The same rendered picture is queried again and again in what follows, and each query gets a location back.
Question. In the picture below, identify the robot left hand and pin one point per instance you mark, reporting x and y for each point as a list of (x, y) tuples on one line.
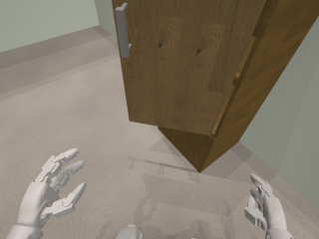
[(33, 209)]

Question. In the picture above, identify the robot left forearm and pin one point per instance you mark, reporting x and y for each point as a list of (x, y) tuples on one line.
[(24, 231)]

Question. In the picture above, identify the robot right hand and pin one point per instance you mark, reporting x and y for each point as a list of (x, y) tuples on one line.
[(270, 214)]

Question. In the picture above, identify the cupboard door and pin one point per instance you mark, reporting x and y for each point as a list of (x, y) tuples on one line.
[(184, 57)]

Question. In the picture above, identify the handle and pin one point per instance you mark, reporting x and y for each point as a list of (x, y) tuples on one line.
[(123, 30)]

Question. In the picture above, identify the robot right forearm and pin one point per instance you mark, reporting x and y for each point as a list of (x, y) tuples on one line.
[(277, 233)]

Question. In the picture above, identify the robot left thigh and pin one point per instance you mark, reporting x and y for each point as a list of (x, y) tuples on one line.
[(129, 233)]

